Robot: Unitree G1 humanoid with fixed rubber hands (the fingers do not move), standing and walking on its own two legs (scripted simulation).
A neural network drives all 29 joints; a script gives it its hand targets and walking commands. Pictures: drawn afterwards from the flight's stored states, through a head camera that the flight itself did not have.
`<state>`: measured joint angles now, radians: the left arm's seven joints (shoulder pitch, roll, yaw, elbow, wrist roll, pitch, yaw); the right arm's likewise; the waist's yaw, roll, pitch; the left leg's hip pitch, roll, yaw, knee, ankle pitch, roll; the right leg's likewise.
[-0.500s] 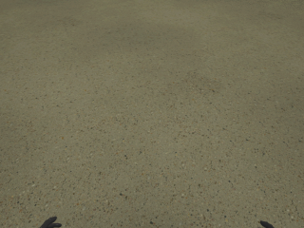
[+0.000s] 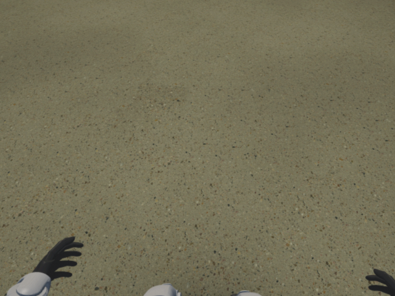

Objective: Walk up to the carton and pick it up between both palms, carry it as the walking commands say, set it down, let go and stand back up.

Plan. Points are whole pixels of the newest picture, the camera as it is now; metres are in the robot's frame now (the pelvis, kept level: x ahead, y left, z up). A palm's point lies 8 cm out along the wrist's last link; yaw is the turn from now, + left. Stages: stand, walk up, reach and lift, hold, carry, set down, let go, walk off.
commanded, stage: walk up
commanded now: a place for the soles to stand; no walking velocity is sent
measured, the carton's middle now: out of the picture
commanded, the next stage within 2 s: none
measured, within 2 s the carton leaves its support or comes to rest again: neither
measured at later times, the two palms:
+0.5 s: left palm (191, 157) +0.44 +0.05 -0.03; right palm out of the picture -0.07 -0.48 -0.02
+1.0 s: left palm (257, 140) +0.55 -0.14 -0.09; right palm out of the picture +0.06 -0.62 -0.02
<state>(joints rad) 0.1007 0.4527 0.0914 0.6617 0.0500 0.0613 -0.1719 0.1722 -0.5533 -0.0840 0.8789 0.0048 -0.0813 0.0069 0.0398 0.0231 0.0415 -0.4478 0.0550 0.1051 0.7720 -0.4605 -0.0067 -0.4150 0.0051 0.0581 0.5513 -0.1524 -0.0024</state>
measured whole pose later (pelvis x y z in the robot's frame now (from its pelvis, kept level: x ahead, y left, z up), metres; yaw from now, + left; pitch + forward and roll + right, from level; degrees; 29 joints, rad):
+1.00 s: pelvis +0.24 -0.28 +0.01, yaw -49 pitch +0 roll +1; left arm 0.18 0.48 0.09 0.85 0.04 0.02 -0.17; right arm 0.15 -0.53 -0.09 0.86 -0.02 -0.15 -0.01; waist 0.02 -0.07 0.00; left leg -0.30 0.11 0.27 0.48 -0.17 0.02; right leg -0.48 -0.01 0.03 1.01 -0.32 0.00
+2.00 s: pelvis +0.41 -0.84 +0.01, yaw -74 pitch -2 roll +2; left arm 0.10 0.50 0.11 0.86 0.02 -0.02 -0.15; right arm 0.28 -0.55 -0.09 0.91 -0.03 -0.15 0.01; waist -0.05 -0.09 0.05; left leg -0.13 0.11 0.29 0.45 -0.25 -0.01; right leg -0.59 -0.13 0.02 0.85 -0.20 0.02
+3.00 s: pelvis +0.33 -1.41 -0.02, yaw -83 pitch -3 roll +1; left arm 0.16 0.54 0.14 0.84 0.03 -0.06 -0.10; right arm 0.30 -0.55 -0.08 0.92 -0.02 -0.09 0.03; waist -0.03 0.02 0.02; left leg -0.25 0.20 0.10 0.90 -0.47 0.04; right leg -0.43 -0.07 -0.10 0.77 -0.27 -0.03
